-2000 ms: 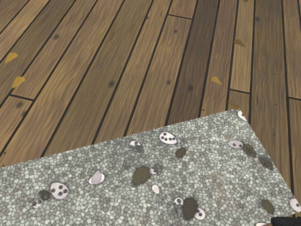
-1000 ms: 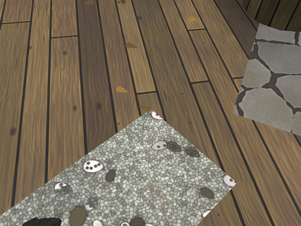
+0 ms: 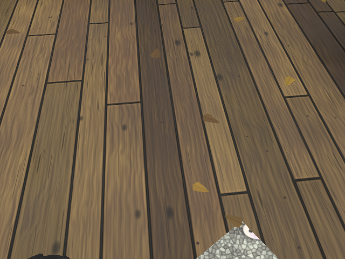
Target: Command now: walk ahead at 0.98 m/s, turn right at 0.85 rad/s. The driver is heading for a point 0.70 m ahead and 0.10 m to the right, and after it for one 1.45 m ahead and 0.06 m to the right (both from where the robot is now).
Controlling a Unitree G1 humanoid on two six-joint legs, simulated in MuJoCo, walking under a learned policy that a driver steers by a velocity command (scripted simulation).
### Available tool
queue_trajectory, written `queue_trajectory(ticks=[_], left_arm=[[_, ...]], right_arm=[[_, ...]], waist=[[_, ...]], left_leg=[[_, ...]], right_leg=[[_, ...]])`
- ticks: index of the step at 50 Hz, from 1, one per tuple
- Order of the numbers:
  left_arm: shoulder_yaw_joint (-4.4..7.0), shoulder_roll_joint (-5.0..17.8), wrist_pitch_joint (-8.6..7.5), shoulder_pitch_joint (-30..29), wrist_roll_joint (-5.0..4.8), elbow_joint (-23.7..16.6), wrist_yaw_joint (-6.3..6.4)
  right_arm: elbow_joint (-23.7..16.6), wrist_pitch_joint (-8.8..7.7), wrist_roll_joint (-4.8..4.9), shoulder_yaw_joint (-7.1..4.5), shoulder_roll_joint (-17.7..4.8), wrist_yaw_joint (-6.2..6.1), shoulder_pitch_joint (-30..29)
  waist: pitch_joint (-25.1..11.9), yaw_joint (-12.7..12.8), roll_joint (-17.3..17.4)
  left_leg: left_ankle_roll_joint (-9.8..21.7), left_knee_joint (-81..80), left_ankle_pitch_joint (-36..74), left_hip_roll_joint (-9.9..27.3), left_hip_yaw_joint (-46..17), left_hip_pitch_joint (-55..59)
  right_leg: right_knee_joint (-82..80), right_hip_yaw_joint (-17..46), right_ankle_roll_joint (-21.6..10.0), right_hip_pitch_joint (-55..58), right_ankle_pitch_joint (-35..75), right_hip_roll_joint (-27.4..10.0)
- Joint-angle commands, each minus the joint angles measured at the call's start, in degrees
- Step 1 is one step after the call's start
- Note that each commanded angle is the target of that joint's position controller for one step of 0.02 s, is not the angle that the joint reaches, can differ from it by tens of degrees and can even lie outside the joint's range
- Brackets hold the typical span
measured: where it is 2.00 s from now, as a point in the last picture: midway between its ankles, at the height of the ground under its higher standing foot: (184, 60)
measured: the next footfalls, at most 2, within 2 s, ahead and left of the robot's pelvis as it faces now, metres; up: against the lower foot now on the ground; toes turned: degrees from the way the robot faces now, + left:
right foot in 0.14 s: +0.31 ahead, -0.05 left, +0.00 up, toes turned -12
left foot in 0.56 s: +0.76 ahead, -0.05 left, +0.00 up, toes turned -24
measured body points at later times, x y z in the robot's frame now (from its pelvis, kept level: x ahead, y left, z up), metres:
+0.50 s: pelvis +0.46 -0.05 +0.00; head +0.49 -0.07 +0.45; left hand +0.55 +0.23 -0.11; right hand +0.61 -0.35 -0.06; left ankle +0.72 +0.01 -0.68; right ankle +0.27 -0.04 -0.72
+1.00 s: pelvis +0.92 -0.19 -0.01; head +0.96 -0.20 +0.44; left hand +1.25 -0.07 -0.04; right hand +0.78 -0.45 -0.13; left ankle +0.73 -0.04 -0.71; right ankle +1.04 -0.34 -0.73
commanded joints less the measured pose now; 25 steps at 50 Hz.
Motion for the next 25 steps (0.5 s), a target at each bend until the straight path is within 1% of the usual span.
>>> queue_trajectory(ticks=[1, 2, 3, 4, 5, 6, 7, 8, 9, 10, 11, 12, 13, 14, 15, 16, 17, 18, 19, 20, 21, 22, 23, 24, 25], left_arm=[[-1.86, -1.17, -0.53, -4.95, -0.17, -5.07, -1.07], [-1.76, -0.41, -0.47, -3.83, -0.37, -4.76, -0.81], [-1.43, 0.97, -0.36, -0.09, -0.57, -3.70, -0.32], [-0.64, 3.15, -0.33, 7.38, -0.65, -1.85, 0.25], [0.71, 5.86, -0.35, 18.71, -0.67, 1.36, 1.04], [2.58, 8.85, -0.52, 29.58, -0.52, 5.12, 2.36], [4.56, 11.99, 0.37, 25.64, -2.01, 5.26, 3.89], [5.26, 19.09, 1.02, 19.38, 0.71, 1.92, 3.70], [5.57, 17.11, 1.12, 20.86, 0.10, 0.43, 4.12], [4.87, 13.70, 0.63, 19.88, -0.14, 1.89, 4.76], [4.13, 11.01, -0.23, 18.11, -0.27, 2.86, 4.99], [3.66, 10.24, -1.32, 16.03, -0.20, 2.52, 5.40], [2.96, 8.77, -2.18, 14.50, -0.46, 2.32, 5.60], [2.50, 7.84, -2.93, 14.33, -0.81, 2.27, 5.42], [2.43, 7.85, -3.60, 14.39, -1.02, 2.25, 5.15], [2.58, 8.36, -4.04, 14.75, -1.08, 2.22, 5.01], [2.72, 8.47, -4.28, 15.45, -0.95, 2.32, 4.94], [2.92, 8.50, -4.36, 16.15, -0.97, 2.40, 4.77], [3.18, 8.81, -4.38, 17.03, -1.13, 2.57, 4.55], [3.15, 8.54, -4.59, 18.23, -1.47, 3.30, 4.41], [2.85, 7.69, -4.99, 19.99, -1.98, 4.23, 4.32], [2.57, 7.14, -5.42, 21.49, -2.13, 5.18, 4.31], [2.47, 7.36, -5.67, 22.66, -1.91, 6.03, 4.38], [2.57, 8.52, -5.87, 22.70, -1.40, 6.40, 4.60], [2.77, 9.92, -5.91, 22.71, -0.92, 6.85, 4.95]], right_arm=[[-3.56, -1.49, 0.06, -0.13, -5.38, -0.66, -5.90], [-3.30, -1.18, 0.06, -0.50, -7.43, -1.03, -4.69], [-3.45, -0.49, -0.09, -1.05, -9.68, -1.53, -4.92], [-3.99, 0.54, -0.48, -1.61, -11.72, -1.93, -6.62], [-5.12, 1.62, -0.87, -2.09, -13.19, -2.04, -9.57], [-5.98, 2.28, -1.09, -2.09, -12.89, -1.45, -11.30], [-6.23, 1.91, -1.13, -1.16, -7.63, -0.11, -12.95], [-13.32, 0.47, -0.03, 0.48, -3.83, 0.31, -6.74], [-14.71, -1.13, -0.51, 0.72, -6.86, 0.08, -12.50], [-14.80, -1.93, -0.36, 1.01, -7.15, 0.13, -14.28], [-14.74, -1.73, -0.86, 1.25, -6.75, 0.02, -15.47], [-14.18, -0.70, -2.04, 1.65, -6.08, -0.08, -15.20], [-13.60, 0.82, -2.93, 1.88, -5.78, 0.03, -13.62], [-13.67, 2.05, -3.20, 2.03, -5.27, 0.18, -13.72], [-14.50, 2.73, -3.20, 2.27, -4.64, 0.41, -15.50], [-16.26, 2.92, -2.93, 2.63, -4.02, 0.71, -19.37], [-18.02, 2.85, -2.41, 3.03, -3.35, 1.02, -23.67], [-19.20, 2.71, -1.77, 3.45, -2.52, 1.29, -27.06], [-19.85, 2.58, -1.17, 3.72, -2.07, 1.46, -29.21], [-19.62, 2.35, -0.75, 3.89, -1.80, 1.66, -29.30], [-19.33, 2.04, -0.56, 3.99, -1.54, 1.87, -29.66], [-19.19, 1.72, -0.42, 3.92, -1.66, 1.98, -30.38], [-19.10, 1.59, -0.33, 3.59, -2.41, 1.90, -31.33], [-19.09, 1.53, -0.32, 3.15, -3.39, 1.67, -31.17], [-18.25, 1.49, -0.43, 2.36, -5.21, 1.43, -28.95]], waist=[[8.82, 4.04, 3.82], [6.39, 4.88, 5.03], [3.25, 7.31, 6.93], [-1.44, 11.70, 8.38], [-6.89, 17.14, 9.15], [-11.20, 20.75, 6.37], [-6.46, 16.59, -6.85], [-13.41, 6.69, -14.76], [-16.86, 10.99, -2.15], [-6.50, 8.13, 3.17], [-1.03, 4.73, 7.29], [1.28, 2.48, 7.82], [2.62, 0.28, 8.10], [3.16, -0.53, 7.63], [3.87, -0.50, 7.19], [5.19, 0.38, 6.28], [6.39, 1.63, 5.31], [6.73, 3.02, 4.35], [6.20, 4.38, 3.21], [4.99, 5.32, 2.03], [3.87, 6.63, 1.55], [3.50, 7.75, 1.24], [3.25, 8.75, 1.43], [2.64, 8.42, 0.15], [0.68, 7.10, -0.63]], left_leg=[[2.33, -5.58, 56.50, 12.85, 2.38, -12.47], [1.88, -1.30, 71.15, 13.49, 2.61, -8.96], [1.45, 4.83, 82.21, 14.41, 2.46, -5.81], [1.61, 15.10, 88.86, 15.65, 1.80, -4.98], [2.59, 29.14, 89.89, 16.70, 0.31, -7.92], [3.26, 47.75, 75.67, 15.11, -0.68, -16.22], [1.80, 70.96, 12.98, 3.13, -1.87, -33.55], [-1.09, 88.33, -6.30, -1.84, -10.69, -56.47], [-0.14, 86.52, -1.33, 0.53, -19.81, -60.66], [0.36, 79.02, 1.61, 3.57, -20.31, -60.55], [0.17, 71.82, 2.71, 6.25, -20.12, -56.51], [-0.46, 68.52, 1.92, 7.41, -20.11, -52.32], [-1.48, 65.00, 1.62, 8.54, -19.95, -48.38], [-2.49, 61.24, 0.52, 9.37, -19.32, -45.99], [-3.20, 56.42, 1.15, 9.72, -17.97, -44.24], [-3.76, 50.96, 4.65, 9.81, -16.55, -43.42], [-4.11, 45.50, 9.53, 9.46, -15.59, -42.79], [-4.05, 39.66, 15.67, 8.79, -15.29, -41.40], [-3.69, 34.26, 21.00, 7.67, -14.92, -39.91], [-2.64, 29.13, 26.67, 6.83, -13.83, -38.56], [-1.24, 25.65, 31.65, 6.24, -12.69, -36.12], [0.15, 22.70, 34.80, 5.87, -12.16, -34.73], [1.52, 20.35, 34.69, 5.06, -11.27, -35.24], [3.11, 18.39, 32.39, 4.20, -11.16, -34.88], [4.45, 17.83, 27.64, 2.06, -10.16, -33.65]], right_leg=[[-11.42, -5.93, -2.96, 11.61, 4.14, 3.36], [-12.66, -7.76, -3.96, 15.35, 2.99, 5.90], [-13.22, -8.24, -4.84, 19.52, 0.17, 7.91], [-13.17, -7.50, -5.97, 27.26, -3.33, 9.64], [-13.60, -5.20, -7.60, 39.00, -7.14, 10.72], [-19.19, -0.97, -9.07, 53.81, -9.63, 11.28], [-22.46, 8.55, -10.20, 60.57, -13.62, 6.69], [-29.77, 41.68, -22.11, 74.12, -11.30, -7.56], [-40.15, 51.05, -23.13, 73.33, -22.93, -9.95], [-44.96, 49.04, -19.81, 62.41, -25.28, -9.45], [-45.55, 43.77, -17.16, 52.40, -21.18, -7.02], [-45.01, 38.49, -15.83, 45.00, -15.59, -4.02], [-45.58, 34.33, -15.20, 38.35, -12.86, -1.52], [-46.17, 31.67, -15.00, 33.41, -11.58, 0.49], [-47.12, 29.18, -14.76, 29.38, -10.30, 2.36], [-48.44, 27.69, -14.49, 26.37, -8.62, 3.71], [-49.21, 26.99, -13.83, 24.61, -6.77, 4.77], [-49.14, 26.15, -12.60, 24.30, -4.55, 5.94], [-48.62, 25.74, -11.34, 25.53, -1.05, 6.56], [-48.50, 23.96, -10.13, 28.74, 4.42, 6.36], [-49.28, 23.09, -9.16, 31.34, 9.33, 5.18], [-49.90, 22.46, -8.28, 34.65, 12.68, 3.82], [-49.88, 21.41, -7.39, 39.74, 17.22, 2.83], [-47.83, 20.53, -6.47, 44.61, 24.50, 1.47], [-44.05, 19.11, -5.22, 49.95, 35.82, 0.46]])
